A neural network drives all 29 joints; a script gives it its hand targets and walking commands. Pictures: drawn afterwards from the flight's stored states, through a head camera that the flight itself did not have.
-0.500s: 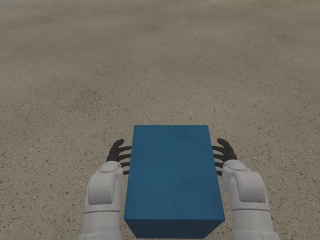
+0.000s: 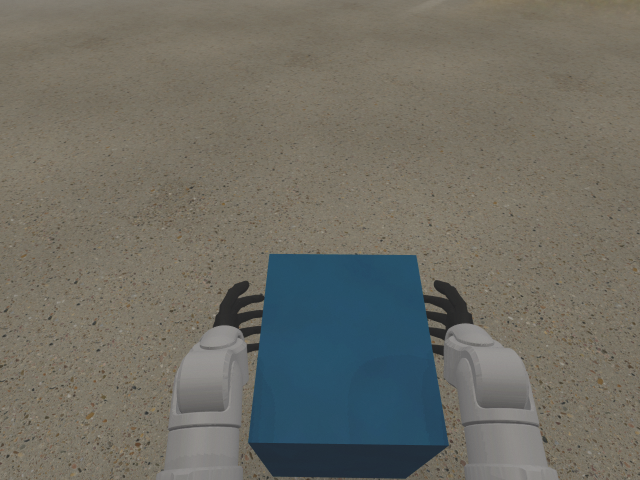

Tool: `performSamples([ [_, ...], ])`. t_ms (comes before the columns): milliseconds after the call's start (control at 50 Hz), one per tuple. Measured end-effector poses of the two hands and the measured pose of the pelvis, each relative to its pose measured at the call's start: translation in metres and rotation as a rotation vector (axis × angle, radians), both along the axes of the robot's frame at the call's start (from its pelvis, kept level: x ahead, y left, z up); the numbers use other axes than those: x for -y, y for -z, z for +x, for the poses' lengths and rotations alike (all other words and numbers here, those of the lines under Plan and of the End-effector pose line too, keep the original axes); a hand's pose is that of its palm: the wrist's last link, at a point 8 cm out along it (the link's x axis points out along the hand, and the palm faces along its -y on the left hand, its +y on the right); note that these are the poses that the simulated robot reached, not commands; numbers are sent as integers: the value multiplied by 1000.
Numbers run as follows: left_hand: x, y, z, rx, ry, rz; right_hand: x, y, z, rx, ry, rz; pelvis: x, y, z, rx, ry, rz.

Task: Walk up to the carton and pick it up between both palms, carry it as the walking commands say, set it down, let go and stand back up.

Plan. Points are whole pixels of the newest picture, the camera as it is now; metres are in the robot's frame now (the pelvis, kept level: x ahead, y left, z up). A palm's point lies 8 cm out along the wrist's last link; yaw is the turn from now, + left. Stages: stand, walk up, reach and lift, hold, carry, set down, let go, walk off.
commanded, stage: carry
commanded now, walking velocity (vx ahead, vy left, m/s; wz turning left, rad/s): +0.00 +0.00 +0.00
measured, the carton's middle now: (340, 371) +0.29 +0.00 -0.02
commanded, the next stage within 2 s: none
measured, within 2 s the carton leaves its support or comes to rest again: neither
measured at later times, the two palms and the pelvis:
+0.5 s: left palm (219, 341) +0.28 +0.16 +0.07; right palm (448, 340) +0.29 -0.12 +0.07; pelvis +0.00 +0.01 +0.00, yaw +0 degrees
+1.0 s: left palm (264, 351) +0.25 +0.09 +0.09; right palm (495, 325) +0.29 -0.18 +0.09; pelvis -0.02 -0.09 -0.01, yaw +10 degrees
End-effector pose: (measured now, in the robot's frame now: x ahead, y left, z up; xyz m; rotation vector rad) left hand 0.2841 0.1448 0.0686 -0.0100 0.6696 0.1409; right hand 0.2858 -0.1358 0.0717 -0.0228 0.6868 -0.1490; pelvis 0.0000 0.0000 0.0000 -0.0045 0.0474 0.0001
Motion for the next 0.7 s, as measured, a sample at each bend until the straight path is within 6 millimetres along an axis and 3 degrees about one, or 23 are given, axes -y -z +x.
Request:
performSamples([
  [540,-12,4,-2,13,-4,2,-12,4,0,5,-12,-5,-10,1,-1,-1,-4,-1],
  [640,-14,-22,-13,64,-41,-27,-15,-24,-9,53,-6,23,-8,2,-2,-9,-15,-2],
  [700,-12,-26,-17,32,-54,-21,-14,-29,-8,21,-20,21,-3,2,-1,-18,-27,-11],
])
